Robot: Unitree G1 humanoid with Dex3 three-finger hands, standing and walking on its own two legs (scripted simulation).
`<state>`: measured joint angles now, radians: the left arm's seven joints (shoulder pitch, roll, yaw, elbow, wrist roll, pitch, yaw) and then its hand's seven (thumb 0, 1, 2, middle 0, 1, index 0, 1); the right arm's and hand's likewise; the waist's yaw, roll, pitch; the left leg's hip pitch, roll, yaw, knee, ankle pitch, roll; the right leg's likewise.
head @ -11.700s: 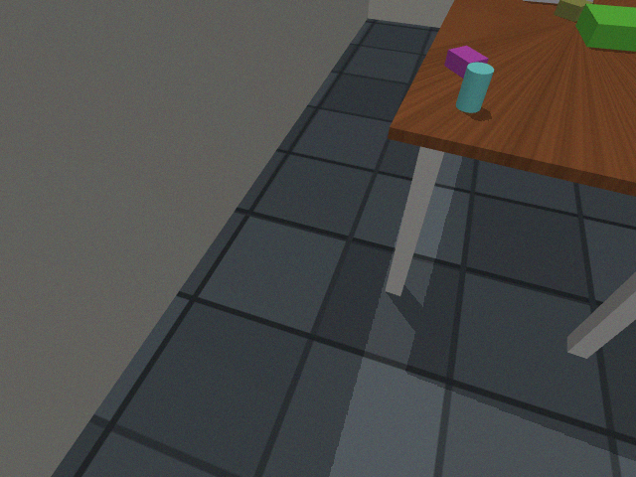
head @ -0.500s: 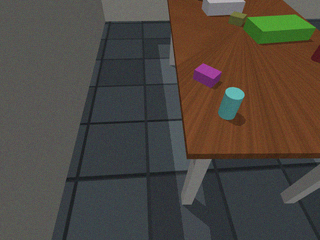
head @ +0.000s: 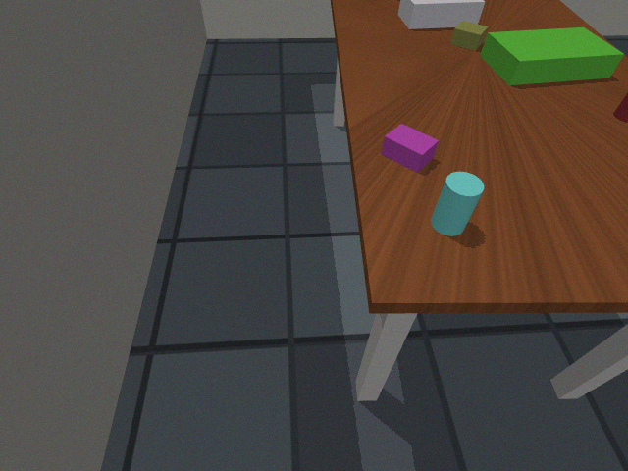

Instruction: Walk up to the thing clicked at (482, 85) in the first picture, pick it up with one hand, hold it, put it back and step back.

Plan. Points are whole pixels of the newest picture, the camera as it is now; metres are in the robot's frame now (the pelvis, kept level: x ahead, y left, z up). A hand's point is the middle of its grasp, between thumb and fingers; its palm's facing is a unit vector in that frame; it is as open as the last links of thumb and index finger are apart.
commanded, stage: stand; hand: right
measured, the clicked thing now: (455, 204) +0.51 -0.23 +0.02
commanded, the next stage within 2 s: rise first in 0.02 s
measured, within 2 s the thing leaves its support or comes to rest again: neither
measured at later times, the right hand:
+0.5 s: hand (521, 444) +0.18 -0.27 -0.09, palm faces +0.24 +0.91 -0.34, open 13.9 cm
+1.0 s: hand (574, 405) +0.19 -0.28 +0.03, palm faces +0.32 +0.87 -0.37, open 17.6 cm
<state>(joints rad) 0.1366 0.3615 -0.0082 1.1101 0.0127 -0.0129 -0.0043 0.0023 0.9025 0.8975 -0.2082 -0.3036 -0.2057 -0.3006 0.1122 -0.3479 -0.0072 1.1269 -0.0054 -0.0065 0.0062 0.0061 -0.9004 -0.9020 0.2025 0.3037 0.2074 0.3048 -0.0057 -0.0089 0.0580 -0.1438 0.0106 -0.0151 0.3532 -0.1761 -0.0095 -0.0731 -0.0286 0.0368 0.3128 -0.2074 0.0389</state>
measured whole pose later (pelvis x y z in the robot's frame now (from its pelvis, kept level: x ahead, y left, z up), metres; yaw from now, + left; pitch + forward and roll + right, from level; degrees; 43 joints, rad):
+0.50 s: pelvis +0.00 -0.01 -0.01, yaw +0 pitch +2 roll +0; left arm 0.12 0.26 0.10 0.80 -0.04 -0.07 0.06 0.00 0.19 0.24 -0.06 -0.06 -0.06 -0.06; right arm 0.20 -0.30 -0.14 0.63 0.05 -0.07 -0.06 0.01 -0.12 -0.25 0.07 0.07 0.07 0.07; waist -0.02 -0.03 -0.02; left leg -0.26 0.02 -0.01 0.44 -0.22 -0.02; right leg -0.21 -0.02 0.04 0.44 -0.27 0.03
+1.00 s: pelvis +0.01 -0.02 -0.01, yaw -1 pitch -2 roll +0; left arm 0.27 0.23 0.13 0.58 -0.03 -0.07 0.04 -0.01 -0.53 0.04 -0.07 -0.05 -0.06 -0.05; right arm 0.43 -0.30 -0.23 0.03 0.05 -0.11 -0.05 -0.01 0.58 -0.04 0.04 0.06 0.05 0.06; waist -0.04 -0.05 0.01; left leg -0.15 0.03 -0.01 0.43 -0.24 -0.03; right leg -0.11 -0.01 0.04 0.43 -0.29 0.02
